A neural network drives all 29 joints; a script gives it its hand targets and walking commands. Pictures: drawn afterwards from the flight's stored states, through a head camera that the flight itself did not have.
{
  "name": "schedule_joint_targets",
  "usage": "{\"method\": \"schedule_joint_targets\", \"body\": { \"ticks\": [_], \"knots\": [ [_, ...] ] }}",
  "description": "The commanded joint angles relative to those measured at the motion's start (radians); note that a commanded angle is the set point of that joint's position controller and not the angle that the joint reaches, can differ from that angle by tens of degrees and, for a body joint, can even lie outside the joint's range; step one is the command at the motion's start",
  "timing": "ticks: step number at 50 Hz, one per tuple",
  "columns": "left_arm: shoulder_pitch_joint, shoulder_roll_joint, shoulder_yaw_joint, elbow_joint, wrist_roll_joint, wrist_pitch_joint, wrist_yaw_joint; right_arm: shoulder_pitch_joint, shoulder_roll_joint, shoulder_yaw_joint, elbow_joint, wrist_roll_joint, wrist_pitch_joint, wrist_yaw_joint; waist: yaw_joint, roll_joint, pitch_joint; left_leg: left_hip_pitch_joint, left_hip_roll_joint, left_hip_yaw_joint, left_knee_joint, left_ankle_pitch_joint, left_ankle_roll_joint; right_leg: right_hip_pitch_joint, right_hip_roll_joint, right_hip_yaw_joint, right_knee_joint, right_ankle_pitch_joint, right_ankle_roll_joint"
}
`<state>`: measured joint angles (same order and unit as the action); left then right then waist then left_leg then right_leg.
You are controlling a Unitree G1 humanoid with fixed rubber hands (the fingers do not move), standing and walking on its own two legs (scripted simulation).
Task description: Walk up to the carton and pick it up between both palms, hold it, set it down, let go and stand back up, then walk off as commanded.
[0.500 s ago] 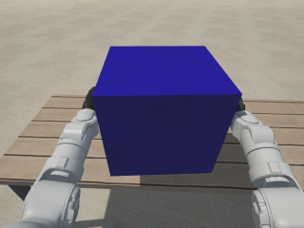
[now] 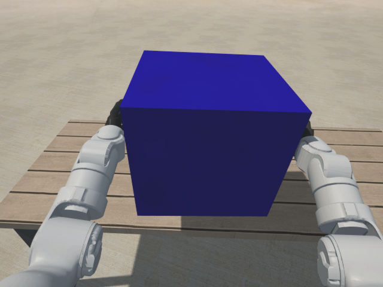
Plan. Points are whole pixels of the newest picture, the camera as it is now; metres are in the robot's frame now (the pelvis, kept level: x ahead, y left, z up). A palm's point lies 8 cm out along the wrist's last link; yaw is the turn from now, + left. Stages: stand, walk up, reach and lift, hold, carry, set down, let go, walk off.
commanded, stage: reach and lift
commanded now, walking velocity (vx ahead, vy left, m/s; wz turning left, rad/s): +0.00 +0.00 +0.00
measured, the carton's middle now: (203, 131) +0.46 +0.01 +0.16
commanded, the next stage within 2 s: hold in 0.28 s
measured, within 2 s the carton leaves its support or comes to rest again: neither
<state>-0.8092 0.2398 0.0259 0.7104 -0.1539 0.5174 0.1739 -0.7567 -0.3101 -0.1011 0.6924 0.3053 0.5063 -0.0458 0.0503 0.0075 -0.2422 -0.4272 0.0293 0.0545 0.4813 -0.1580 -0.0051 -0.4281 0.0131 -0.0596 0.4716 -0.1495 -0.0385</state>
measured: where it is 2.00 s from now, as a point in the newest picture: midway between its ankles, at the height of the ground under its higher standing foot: outside the picture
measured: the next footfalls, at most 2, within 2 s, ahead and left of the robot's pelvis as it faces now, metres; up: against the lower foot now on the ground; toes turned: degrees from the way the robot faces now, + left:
none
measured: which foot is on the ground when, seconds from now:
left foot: down 0.00-1.00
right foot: down 0.00-1.00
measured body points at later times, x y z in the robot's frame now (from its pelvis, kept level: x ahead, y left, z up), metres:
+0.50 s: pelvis +0.01 +0.00 +0.00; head -0.02 -0.01 +0.45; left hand +0.42 +0.21 +0.19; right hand +0.43 -0.19 +0.19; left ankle +0.05 +0.12 -0.73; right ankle +0.05 -0.10 -0.74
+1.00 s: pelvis -0.01 +0.00 +0.00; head -0.06 -0.01 +0.45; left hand +0.38 +0.21 +0.22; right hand +0.40 -0.19 +0.21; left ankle +0.05 +0.12 -0.74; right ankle +0.05 -0.10 -0.74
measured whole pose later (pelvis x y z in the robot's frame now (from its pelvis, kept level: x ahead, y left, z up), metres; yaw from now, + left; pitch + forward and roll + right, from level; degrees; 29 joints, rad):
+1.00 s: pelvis -0.01 +0.00 +0.00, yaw +0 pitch +5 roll +0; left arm -0.80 0.24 0.08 0.56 -0.11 0.64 0.16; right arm -0.80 -0.30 -0.14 0.61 0.27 0.58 -0.04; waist 0.05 0.01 -0.24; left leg -0.42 0.03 0.05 0.45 -0.13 0.00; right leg -0.42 0.01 -0.06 0.44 -0.12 -0.04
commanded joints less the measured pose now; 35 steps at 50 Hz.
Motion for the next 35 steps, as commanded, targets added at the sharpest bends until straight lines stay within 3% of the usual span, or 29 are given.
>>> {"method": "schedule_joint_targets", "body": {
  "ticks": [1, 7, 11, 13, 16, 17, 20, 24, 29, 30, 31, 35],
  "knots": [
    [-1.003, -0.710, -0.174, -0.377, -0.127, -0.094, -0.257, -1.138, 0.768, 0.210, -0.431, -0.015, -0.076, 0.137, -0.132, -0.019, -0.496, 0.079, -0.077, -0.111, -0.201, -0.030, 0.023, 0.425, 0.010, 0.142, -0.159, 0.009, 0.021],
    [-0.986, -0.682, -0.123, -0.318, -0.097, -0.091, -0.267, -1.116, 0.759, 0.196, -0.345, -0.037, -0.070, 0.143, -0.120, -0.034, -0.459, 0.072, -0.080, -0.102, -0.203, -0.034, 0.031, 0.425, 0.001, 0.144, -0.170, -0.002, 0.025],
    [-0.972, -0.677, -0.123, -0.327, -0.093, -0.085, -0.271, -1.134, 0.752, 0.212, -0.371, -0.024, -0.072, 0.139, -0.109, -0.043, -0.499, 0.081, -0.079, -0.098, -0.206, -0.011, 0.031, 0.464, 0.004, 0.142, -0.166, 0.053, 0.031],
    [-0.960, -0.680, -0.135, -0.341, -0.098, -0.081, -0.274, -1.121, 0.748, 0.209, -0.384, -0.022, -0.074, 0.135, -0.122, -0.046, -0.503, 0.081, -0.078, -0.100, -0.208, 0.002, 0.026, 0.488, 0.004, 0.137, -0.161, 0.104, 0.033],
    [-0.948, -0.682, -0.170, -0.441, -0.115, -0.082, -0.265, -1.102, 0.762, 0.251, -0.454, 0.014, -0.072, 0.123, -0.121, -0.042, -0.584, 0.110, -0.082, -0.103, -0.190, 0.085, 0.018, 0.548, 0.008, 0.139, -0.140, 0.240, 0.041],
    [-0.930, -0.671, -0.155, -0.414, -0.106, -0.078, -0.266, -1.099, 0.756, 0.251, -0.442, 0.018, -0.068, 0.119, -0.115, -0.044, -0.569, 0.109, -0.085, -0.103, -0.188, 0.079, 0.020, 0.550, 0.007, 0.142, -0.142, 0.240, 0.043],
    [-0.925, -0.697, -0.215, -0.558, -0.137, -0.079, -0.254, -1.077, 0.754, 0.283, -0.529, 0.054, -0.069, 0.111, -0.130, -0.010, -0.667, 0.160, -0.083, -0.114, -0.155, 0.201, -0.004, 0.594, 0.017, 0.135, -0.112, 0.384, 0.041],
    [-0.879, -0.676, -0.222, -0.643, -0.141, -0.056, -0.243, -1.035, 0.737, 0.306, -0.573, 0.090, -0.053, 0.102, -0.128, -0.005, -0.702, 0.189, -0.087, -0.120, -0.130, 0.280, -0.015, 0.618, 0.028, 0.130, -0.095, 0.490, 0.047],
    [-0.911, -0.622, -0.191, -0.713, -0.128, -0.022, -0.251, -0.923, 0.726, 0.279, -0.479, 0.085, -0.005, 0.100, -0.145, 0.014, -0.600, 0.160, -0.087, -0.112, -0.151, 0.210, -0.024, 0.608, 0.016, 0.137, -0.101, 0.444, 0.048],
    [-0.913, -0.620, -0.191, -0.720, -0.127, -0.017, -0.253, -0.936, 0.729, 0.282, -0.496, 0.085, -0.006, 0.101, -0.140, 0.009, -0.619, 0.161, -0.086, -0.111, -0.154, 0.212, -0.021, 0.617, 0.017, 0.137, -0.103, 0.440, 0.048],
    [-0.906, -0.637, -0.216, -0.723, -0.138, -0.012, -0.252, -0.933, 0.719, 0.274, -0.503, 0.083, -0.003, 0.099, -0.157, 0.019, -0.613, 0.161, -0.083, -0.112, -0.155, 0.212, -0.028, 0.610, 0.018, 0.136, -0.103, 0.440, 0.047],
    [-0.907, -0.655, -0.230, -0.714, -0.147, 0.000, -0.250, -0.989, 0.724, 0.275, -0.549, 0.088, -0.005, 0.102, -0.150, 0.027, -0.642, 0.163, -0.079, -0.111, -0.154, 0.202, -0.024, 0.594, 0.024, 0.138, -0.111, 0.398, 0.038]
  ]
}}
